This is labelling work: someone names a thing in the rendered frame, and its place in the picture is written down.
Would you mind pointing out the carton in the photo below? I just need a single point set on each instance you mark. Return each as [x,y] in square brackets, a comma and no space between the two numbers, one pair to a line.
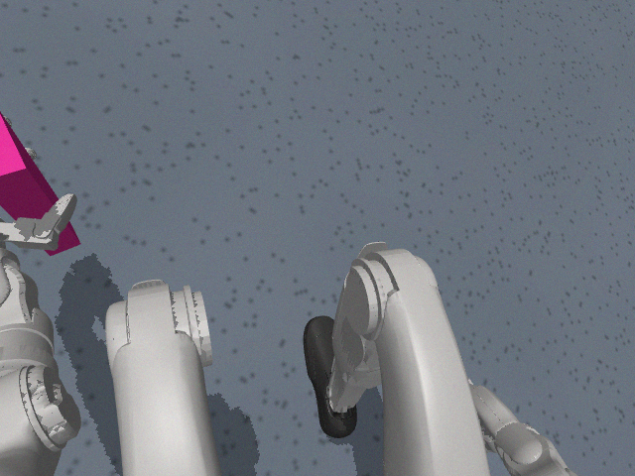
[24,192]

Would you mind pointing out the right robot hand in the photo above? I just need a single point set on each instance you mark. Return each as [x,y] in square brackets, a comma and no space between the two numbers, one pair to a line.
[493,414]

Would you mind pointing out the left robot arm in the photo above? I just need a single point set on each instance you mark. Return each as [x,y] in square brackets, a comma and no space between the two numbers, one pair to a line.
[37,415]

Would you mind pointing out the left robot hand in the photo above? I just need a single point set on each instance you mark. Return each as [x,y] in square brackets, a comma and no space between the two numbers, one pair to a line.
[42,234]

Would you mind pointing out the right robot arm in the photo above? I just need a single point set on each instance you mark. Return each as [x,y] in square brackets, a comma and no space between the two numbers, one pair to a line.
[527,453]

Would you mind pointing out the right robot foot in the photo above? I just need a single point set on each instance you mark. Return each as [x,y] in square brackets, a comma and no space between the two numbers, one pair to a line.
[319,357]

